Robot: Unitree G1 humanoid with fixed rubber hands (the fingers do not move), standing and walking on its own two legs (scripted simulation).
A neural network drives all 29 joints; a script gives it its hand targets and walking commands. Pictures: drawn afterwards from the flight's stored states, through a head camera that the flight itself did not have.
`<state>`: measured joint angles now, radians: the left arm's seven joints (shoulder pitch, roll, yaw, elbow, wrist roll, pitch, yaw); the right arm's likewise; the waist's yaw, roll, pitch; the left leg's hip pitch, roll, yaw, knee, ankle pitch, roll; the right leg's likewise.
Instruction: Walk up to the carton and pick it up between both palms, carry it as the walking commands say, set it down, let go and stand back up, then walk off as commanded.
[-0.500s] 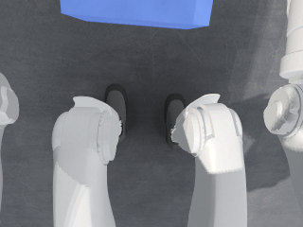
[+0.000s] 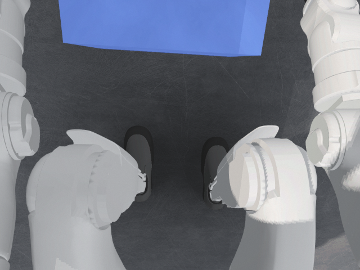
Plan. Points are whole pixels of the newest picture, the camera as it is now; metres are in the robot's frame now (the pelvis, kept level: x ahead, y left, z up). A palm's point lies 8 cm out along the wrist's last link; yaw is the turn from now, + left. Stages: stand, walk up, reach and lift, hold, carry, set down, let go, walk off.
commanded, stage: reach and lift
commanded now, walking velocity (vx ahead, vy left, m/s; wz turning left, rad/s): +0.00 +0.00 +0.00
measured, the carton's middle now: out of the picture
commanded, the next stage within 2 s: none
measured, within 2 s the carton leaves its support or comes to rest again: leaves its support in 1.78 s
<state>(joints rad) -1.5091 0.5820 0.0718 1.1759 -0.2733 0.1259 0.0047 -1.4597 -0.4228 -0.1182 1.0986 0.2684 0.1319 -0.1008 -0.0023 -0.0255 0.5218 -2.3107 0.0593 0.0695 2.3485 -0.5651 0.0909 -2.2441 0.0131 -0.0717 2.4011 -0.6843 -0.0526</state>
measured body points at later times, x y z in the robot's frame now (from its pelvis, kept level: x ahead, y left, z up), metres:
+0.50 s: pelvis +0.00 +0.00 +0.00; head +0.37 +0.01 +0.23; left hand +0.56 +0.25 -0.17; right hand +0.56 -0.20 -0.18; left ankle +0.12 +0.10 -0.29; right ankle +0.09 -0.10 -0.29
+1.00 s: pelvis +0.00 +0.00 +0.01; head +0.38 +0.01 +0.24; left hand +0.56 +0.22 -0.17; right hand +0.56 -0.16 -0.18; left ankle +0.12 +0.10 -0.29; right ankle +0.09 -0.10 -0.29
